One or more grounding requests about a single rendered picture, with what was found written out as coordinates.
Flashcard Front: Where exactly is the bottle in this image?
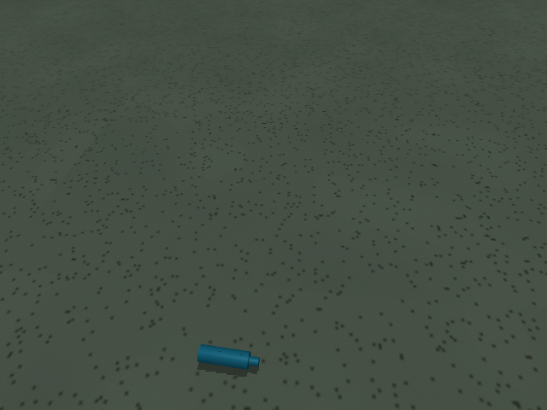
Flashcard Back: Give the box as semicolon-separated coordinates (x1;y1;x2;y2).
197;344;260;370

